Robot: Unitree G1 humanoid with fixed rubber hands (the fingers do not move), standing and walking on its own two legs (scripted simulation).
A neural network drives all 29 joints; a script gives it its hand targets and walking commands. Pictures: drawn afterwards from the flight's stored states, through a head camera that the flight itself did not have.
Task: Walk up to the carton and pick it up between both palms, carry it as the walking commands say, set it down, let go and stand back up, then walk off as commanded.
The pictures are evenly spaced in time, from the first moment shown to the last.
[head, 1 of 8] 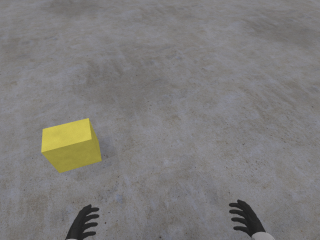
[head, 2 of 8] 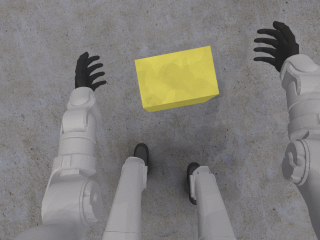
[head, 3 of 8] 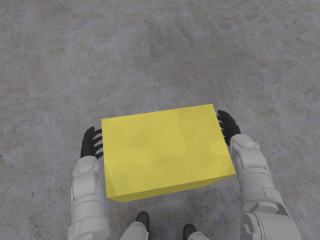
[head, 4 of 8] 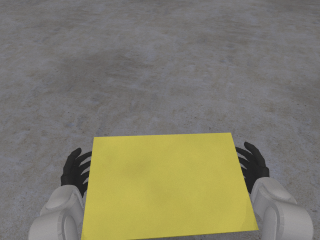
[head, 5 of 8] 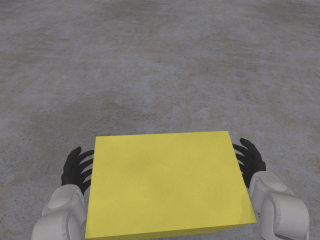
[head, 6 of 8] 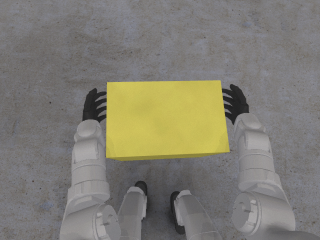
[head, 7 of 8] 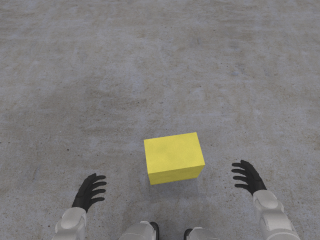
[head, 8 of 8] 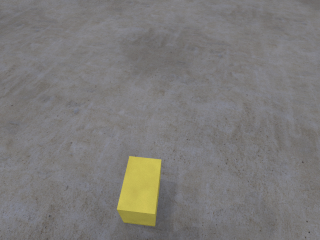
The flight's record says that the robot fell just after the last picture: no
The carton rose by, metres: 0.66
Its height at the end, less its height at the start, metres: +0.00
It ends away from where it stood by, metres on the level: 1.80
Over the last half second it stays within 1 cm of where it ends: yes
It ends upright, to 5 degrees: yes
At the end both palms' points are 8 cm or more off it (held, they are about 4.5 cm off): yes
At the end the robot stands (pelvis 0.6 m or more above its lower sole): yes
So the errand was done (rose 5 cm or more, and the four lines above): yes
